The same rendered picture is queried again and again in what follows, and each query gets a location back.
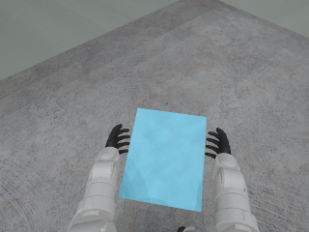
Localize right robot forearm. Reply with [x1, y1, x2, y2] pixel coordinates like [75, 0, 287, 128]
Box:
[211, 153, 260, 232]

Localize left robot forearm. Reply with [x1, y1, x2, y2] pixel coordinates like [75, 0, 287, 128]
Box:
[67, 147, 121, 232]

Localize right robot hand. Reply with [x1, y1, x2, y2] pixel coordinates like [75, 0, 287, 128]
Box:
[205, 128, 232, 159]

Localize left robot upper arm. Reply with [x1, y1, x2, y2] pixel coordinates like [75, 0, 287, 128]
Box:
[67, 218, 117, 232]

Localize carton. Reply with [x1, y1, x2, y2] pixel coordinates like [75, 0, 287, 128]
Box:
[119, 108, 207, 212]

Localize left robot hand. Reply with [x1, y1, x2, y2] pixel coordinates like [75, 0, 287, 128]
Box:
[105, 124, 130, 155]

